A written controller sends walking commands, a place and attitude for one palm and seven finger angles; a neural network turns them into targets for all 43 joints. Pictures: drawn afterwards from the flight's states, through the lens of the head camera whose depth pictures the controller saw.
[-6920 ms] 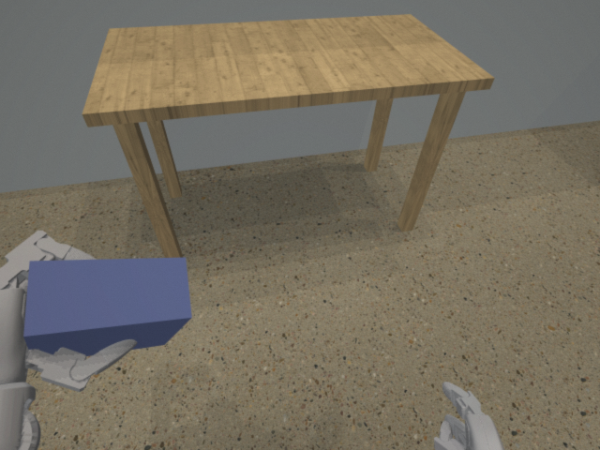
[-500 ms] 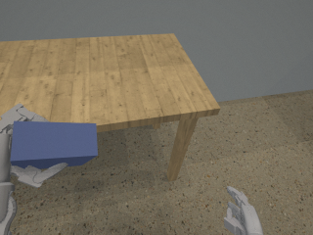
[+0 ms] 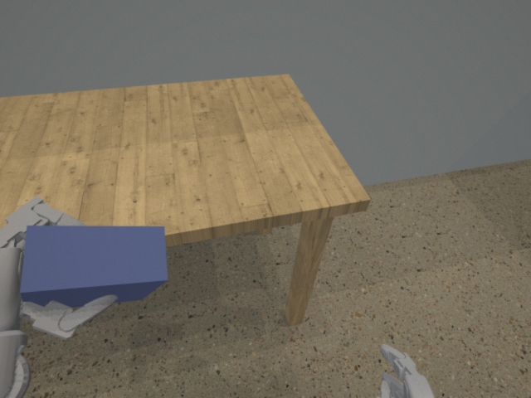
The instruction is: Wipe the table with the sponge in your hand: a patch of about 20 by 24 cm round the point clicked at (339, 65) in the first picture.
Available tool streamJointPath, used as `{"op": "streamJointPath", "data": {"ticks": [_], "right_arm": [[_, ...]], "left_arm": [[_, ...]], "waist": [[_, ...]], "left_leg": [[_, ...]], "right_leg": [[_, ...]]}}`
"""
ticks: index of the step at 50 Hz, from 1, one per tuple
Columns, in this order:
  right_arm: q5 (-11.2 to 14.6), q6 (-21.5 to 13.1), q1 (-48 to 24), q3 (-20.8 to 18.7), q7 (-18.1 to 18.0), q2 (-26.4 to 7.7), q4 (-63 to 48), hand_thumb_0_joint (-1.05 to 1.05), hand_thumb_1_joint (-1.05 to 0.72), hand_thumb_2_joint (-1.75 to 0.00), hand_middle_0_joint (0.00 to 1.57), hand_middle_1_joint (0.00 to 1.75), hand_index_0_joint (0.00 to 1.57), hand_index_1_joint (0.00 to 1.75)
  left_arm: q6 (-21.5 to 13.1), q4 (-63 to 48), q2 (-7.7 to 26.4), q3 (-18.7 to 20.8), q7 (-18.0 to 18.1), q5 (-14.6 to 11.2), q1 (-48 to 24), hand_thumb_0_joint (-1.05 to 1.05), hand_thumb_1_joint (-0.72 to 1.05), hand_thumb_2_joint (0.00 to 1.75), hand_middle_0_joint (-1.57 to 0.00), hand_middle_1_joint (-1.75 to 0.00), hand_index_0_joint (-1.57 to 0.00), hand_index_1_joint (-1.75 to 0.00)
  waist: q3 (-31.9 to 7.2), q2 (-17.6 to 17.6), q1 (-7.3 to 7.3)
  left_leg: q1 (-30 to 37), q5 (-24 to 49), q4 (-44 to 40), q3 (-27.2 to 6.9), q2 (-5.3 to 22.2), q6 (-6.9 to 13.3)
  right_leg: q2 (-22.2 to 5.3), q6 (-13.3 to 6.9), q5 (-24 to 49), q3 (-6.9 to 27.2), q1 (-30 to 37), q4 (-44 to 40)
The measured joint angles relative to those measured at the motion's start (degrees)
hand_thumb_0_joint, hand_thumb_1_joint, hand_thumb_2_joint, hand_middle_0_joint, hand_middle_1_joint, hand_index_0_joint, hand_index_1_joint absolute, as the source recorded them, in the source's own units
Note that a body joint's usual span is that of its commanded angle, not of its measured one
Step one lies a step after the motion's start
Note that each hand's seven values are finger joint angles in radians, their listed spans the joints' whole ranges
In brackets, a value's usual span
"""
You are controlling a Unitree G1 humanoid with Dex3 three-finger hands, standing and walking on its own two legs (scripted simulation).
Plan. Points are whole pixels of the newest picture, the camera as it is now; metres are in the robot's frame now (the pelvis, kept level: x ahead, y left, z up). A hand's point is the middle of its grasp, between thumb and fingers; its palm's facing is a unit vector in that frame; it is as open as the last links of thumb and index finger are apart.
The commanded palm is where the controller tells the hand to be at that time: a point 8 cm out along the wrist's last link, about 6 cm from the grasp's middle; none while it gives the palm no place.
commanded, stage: shuffle to correct the standing spot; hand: left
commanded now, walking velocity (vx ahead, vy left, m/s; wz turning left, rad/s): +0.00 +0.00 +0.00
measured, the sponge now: (115, 268) +0.23 +0.21 +0.14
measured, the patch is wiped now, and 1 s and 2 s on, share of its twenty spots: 0.00 0.00 0.00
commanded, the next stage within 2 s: come to a stop and stand still in 0.58 s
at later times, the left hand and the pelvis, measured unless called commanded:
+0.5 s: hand (127, 196) +0.33 +0.22 +0.15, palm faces +0.36 -0.85 -0.37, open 10.3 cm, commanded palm +0.27 +0.26 +0.18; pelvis +0.10 -0.01 -0.01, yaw -3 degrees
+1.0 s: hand (190, 132) +0.46 +0.16 +0.18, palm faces +0.26 -0.83 -0.50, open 10.3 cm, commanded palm +0.41 +0.21 +0.18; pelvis +0.20 -0.04 -0.01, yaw -10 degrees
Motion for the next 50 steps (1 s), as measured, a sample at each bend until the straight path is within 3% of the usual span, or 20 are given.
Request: {"op": "streamJointPath", "data": {"ticks": [6,12,18,23,25,28,31,33,35,38,39,40,43,45,47,50], "right_arm": [[0.04,0.67,-1.1,-0.74,-0.91,-1.23,0.5,0.01,-0.9,-0.9,0.21,0.3,0.21,0.3],[0.02,1.02,-1.61,-1.07,-1.79,-1.25,-0.75,0.01,-0.9,-0.9,0.21,0.3,0.21,0.3],[0.19,1.77,-1.99,-1.04,-1.78,-1.16,-1.49,0.01,-0.9,-0.9,0.21,0.3,0.21,0.3],[0.94,3.34,-2.7,-1.73,-1.08,-1.78,-1.12,0.01,-0.9,-0.9,0.21,0.3,0.21,0.3],[1.06,3.83,-2.7,-1.78,-0.83,-2.14,-1.17,0.01,-0.9,-0.9,0.2,0.3,0.21,0.3],[1.12,4.21,-3.62,-1.96,-0.84,-2.05,-1.53,0.01,-0.9,-0.9,0.2,0.3,0.21,0.3],[0.6,3.48,-3.87,-2.15,-0.81,-0.48,-1.51,0.01,-0.91,-0.9,0.2,0.3,0.2,0.3],[0.45,2.96,-2.89,-1.87,-0.58,0.47,-1.5,0.01,-0.91,-0.9,0.2,0.3,0.2,0.3],[0.72,2.61,-1.69,-1.54,-0.45,0.94,-1.45,0.01,-0.91,-0.9,0.2,0.3,0.2,0.3],[0.74,2.51,-0.27,-1.09,-0.53,0.73,-1.79,0.01,-0.9,-0.9,0.2,0.3,0.21,0.3],[0.8,2.64,0.24,-1.03,-0.5,0.68,-1.99,0.01,-0.9,-0.9,0.21,0.3,0.21,0.3],[0.96,2.91,0.3,-1.05,-0.45,0.53,-1.69,0.01,-0.9,-0.9,0.21,0.3,0.21,0.3],[0.94,3.86,-2.64,-1.41,-0.16,-0.75,0.48,0.01,-0.9,-0.9,0.21,0.3,0.21,0.3],[1.13,4.22,-4.25,-1.67,0.02,-1.24,0.88,0.01,-0.91,-0.9,0.2,0.3,0.2,0.3],[1.2,4.69,-5.48,-1.69,-0.18,-1.54,0.61,0.01,-0.91,-0.9,0.2,0.3,0.2,0.3],[0.96,4.57,-6.56,-1.59,-1.14,-1.93,-0.16,0.01,-0.91,-0.9,0.2,0.3,0.2,0.3]], "left_arm": [[0.18,2.32,-0.45,-0.5,0.19,-0.45,-0.14,-0.01,-0.51,1.0,-0.7,-1.36,-0.72,-1.35],[1.49,2.55,0.14,0.13,0.97,-0.68,-0.93,-0.01,-0.51,1.0,-0.7,-1.36,-0.72,-1.35],[0.78,-0.59,0.64,0.21,1.5,-1.31,-0.17,-0.01,-0.51,1.0,-0.7,-1.36,-0.72,-1.35],[-0.6,-1.4,0.72,-0.03,1.57,-1.54,-0.51,-0.01,-0.51,1.0,-0.7,-1.36,-0.72,-1.35],[-1.09,-1.79,0.77,0.29,1.63,-1.63,-0.45,-0.01,-0.51,1.0,-0.7,-1.36,-0.72,-1.35],[-1.26,-2.43,1.21,1.96,1.94,-2.26,0.16,-0.01,-0.51,1.0,-0.7,-1.36,-0.72,-1.35],[-0.6,-1.89,1.67,2.72,2.37,-2.21,0.09,-0.01,-0.51,1.0,-0.7,-1.36,-0.72,-1.35],[0.0,-2.52,1.97,2.62,2.29,-2.2,0.48,-0.01,-0.51,1.0,-0.7,-1.36,-0.72,-1.35],[0.26,-4.05,2.23,2.43,2.13,-2.08,1.12,-0.01,-0.51,1.0,-0.7,-1.36,-0.72,-1.35],[-0.19,-6.87,3.79,3.04,2.09,-2.14,2.42,-0.01,-0.51,1.0,-0.7,-1.36,-0.72,-1.35],[-0.21,-7.82,5.0,3.55,2.06,-2.17,2.67,-0.01,-0.51,1.0,-0.7,-1.36,-0.72,-1.35],[-0.35,-8.33,5.97,3.93,1.99,-2.13,2.5,-0.01,-0.51,1.0,-0.7,-1.36,-0.72,-1.35],[-1.13,-8.62,6.06,4.73,2.0,-2.5,1.06,-0.01,-0.51,1.0,-0.7,-1.36,-0.72,-1.35],[-1.8,-8.75,5.77,5.53,2.47,-2.9,1.53,-0.01,-0.51,1.0,-0.7,-1.36,-0.72,-1.35],[-2.31,-8.75,5.25,6.28,3.13,-2.88,3.07,-0.01,-0.51,1.0,-0.7,-1.36,-0.72,-1.35],[-2.23,-8.88,4.18,6.03,3.86,-2.94,4.56,-0.01,-0.51,1.0,-0.7,-1.36,-0.72,-1.35]], "waist": [[-1.18,0.06,0.7],[-1.5,-1.49,0.52],[-2.34,-0.72,0.0],[-2.04,-0.62,0.26],[-1.58,-1.35,0.56],[-0.61,-2.68,0.35],[0.73,-2.87,-0.74],[0.69,-2.41,-1.6],[0.9,-1.74,-2.13],[2.56,-0.1,-2.91],[3.31,0.09,-3.26],[4.05,0.45,-3.6],[6.79,1.85,-3.55],[7.75,1.22,-2.92],[7.96,0.33,-2.27],[7.39,-0.76,-1.69]], "left_leg": [[0.19,-0.2,-1.61,0.13,0.15,0.22],[1.34,-1.95,-1.87,0.92,-0.97,0.43],[0.52,-7.7,4.29,0.77,0.13,-0.35],[-3.24,-10.26,15.68,0.56,1.08,-1.36],[-3.1,-10.31,14.22,0.55,1.04,-0.9],[0.62,-14.64,9.75,1.89,-0.22,-0.4],[3.67,-14.07,8.0,3.45,-0.53,-0.36],[5.69,-13.97,5.74,3.77,-0.14,-0.47],[7.54,-13.93,3.52,4.0,0.48,-0.9],[9.14,-15.89,4.74,3.95,2.01,-1.98],[8.65,-17.3,8.14,3.74,2.47,-2.23],[6.83,-18.25,13.89,3.33,3.19,-2.32],[-2.8,-17.55,36.43,-1.58,2.37,-2.8],[-7.8,-17.46,43.66,-2.96,1.38,-3.36],[-10.39,-16.74,41.62,-3.19,1.93,-3.84],[-10.44,-13.33,28.94,-2.86,3.31,-3.99]], "right_leg": [[0.2,0.02,0.12,0.32,0.39,-2.3],[-0.78,-0.27,-3.95,1.07,-0.78,2.17],[0.35,-1.29,-8.86,0.9,-0.85,6.62],[1.29,-2.11,-12.38,1.69,-0.37,9.55],[1.07,-1.85,-13.77,2.66,-0.14,10.84],[0.12,-0.96,-15.79,3.48,-4.11,21.01],[-0.67,-0.89,-18.14,1.0,-11.56,38.39],[-1.41,-0.96,-17.44,-1.38,-16.41,43.17],[-2.68,-1.0,-13.8,-4.03,-19.33,39.23],[-3.45,-1.22,-3.38,-7.96,-17.38,22.5],[-3.41,-1.57,0.89,-8.89,-14.99,16.6],[-3.09,-2.76,-0.84,-9.65,-12.85,14.59],[-1.74,-5.02,-5.91,-10.35,-11.13,15.74],[-1.59,-4.88,-5.81,-9.39,-10.06,15.16],[-1.53,-4.88,-5.17,-8.05,-8.85,13.72],[-1.95,-4.46,-4.36,-6.77,-7.25,11.55]]}}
